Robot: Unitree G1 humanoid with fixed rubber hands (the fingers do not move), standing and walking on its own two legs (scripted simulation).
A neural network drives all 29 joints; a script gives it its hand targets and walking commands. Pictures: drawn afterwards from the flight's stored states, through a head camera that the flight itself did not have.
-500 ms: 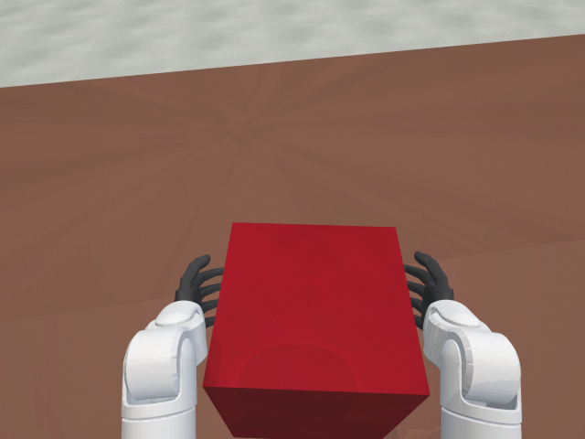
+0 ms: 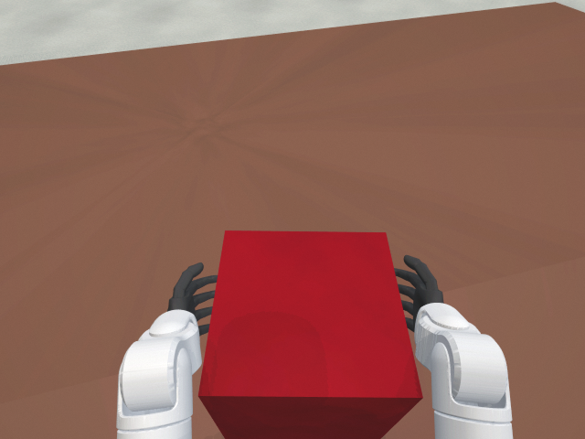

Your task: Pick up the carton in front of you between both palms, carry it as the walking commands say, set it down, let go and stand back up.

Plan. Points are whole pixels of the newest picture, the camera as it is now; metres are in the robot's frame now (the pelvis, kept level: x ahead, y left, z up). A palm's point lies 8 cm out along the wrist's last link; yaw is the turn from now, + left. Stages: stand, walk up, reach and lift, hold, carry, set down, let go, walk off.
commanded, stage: carry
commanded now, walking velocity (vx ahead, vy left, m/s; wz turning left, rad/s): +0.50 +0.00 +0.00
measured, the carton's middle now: (303, 344) +0.26 -0.01 -0.02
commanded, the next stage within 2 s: none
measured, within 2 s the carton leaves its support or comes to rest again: neither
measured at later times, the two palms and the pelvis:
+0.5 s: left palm (202, 132) +0.61 +0.15 +0.08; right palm (362, 114) +0.65 -0.15 +0.08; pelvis +0.36 -0.03 -0.01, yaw +6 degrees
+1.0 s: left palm (201, 32) +1.06 +0.21 +0.06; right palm (316, 27) +1.05 -0.10 +0.07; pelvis +0.68 +0.06 -0.02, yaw +2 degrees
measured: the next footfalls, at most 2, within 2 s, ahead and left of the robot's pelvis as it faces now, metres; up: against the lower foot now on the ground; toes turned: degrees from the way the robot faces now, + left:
right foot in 0.34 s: +0.44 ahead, -0.10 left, +0.00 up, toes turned -8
left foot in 0.80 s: +0.73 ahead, +0.11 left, -0.02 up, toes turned +10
